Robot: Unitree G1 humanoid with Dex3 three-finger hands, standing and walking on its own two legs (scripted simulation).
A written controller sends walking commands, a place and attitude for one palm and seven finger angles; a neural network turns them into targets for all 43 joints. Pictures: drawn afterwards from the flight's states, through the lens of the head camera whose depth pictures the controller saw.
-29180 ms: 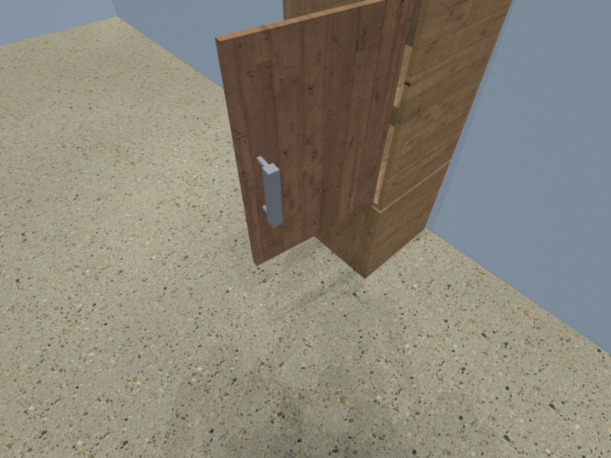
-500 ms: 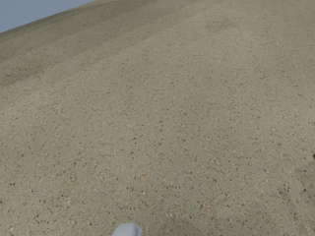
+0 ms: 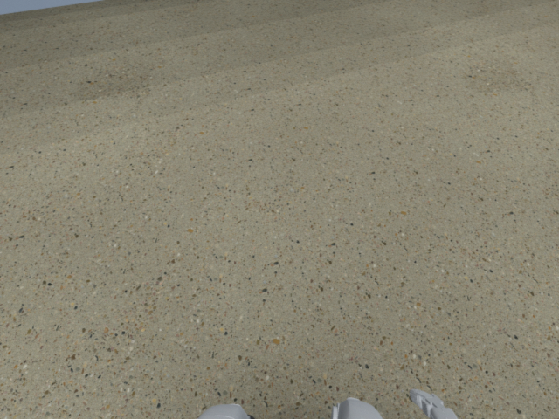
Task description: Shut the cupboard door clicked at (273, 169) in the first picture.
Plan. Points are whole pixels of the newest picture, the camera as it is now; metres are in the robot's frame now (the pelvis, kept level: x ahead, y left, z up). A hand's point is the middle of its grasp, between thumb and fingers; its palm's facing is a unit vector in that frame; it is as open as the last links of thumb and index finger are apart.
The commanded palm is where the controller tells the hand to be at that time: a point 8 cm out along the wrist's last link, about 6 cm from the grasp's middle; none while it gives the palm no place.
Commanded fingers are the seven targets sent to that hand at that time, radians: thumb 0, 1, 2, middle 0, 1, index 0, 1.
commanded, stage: turn to face it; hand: left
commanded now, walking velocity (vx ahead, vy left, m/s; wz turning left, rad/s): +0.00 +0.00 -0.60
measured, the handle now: out of the picture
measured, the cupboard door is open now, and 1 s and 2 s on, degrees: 54 54 54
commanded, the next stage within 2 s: none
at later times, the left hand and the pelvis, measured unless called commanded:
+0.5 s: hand (182, 381) +0.18 +0.18 -0.18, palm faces -0.20 -0.96 -0.20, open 7.4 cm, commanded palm none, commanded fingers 0.00 0.90 0.90 -0.20 -0.30 -0.20 -0.30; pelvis +0.08 +0.00 +0.00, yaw -16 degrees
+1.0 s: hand (250, 325) +0.28 +0.08 -0.15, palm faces -0.54 -0.81 -0.25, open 7.4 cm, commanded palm none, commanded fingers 0.00 0.90 0.90 -0.20 -0.30 -0.20 -0.30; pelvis +0.07 -0.03 +0.00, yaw -34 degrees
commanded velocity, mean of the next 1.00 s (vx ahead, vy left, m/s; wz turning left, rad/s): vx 0.00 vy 0.00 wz -0.60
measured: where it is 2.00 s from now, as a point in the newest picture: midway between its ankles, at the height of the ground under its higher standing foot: outside the picture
